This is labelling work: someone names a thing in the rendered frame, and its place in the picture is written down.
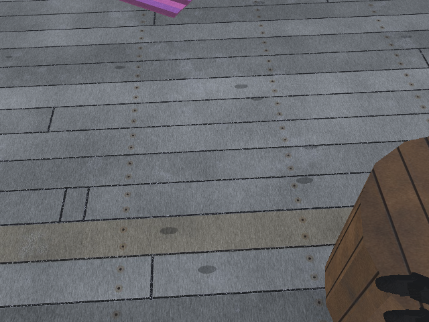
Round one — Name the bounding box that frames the robot right hand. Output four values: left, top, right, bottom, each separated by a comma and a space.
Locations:
375, 272, 429, 322

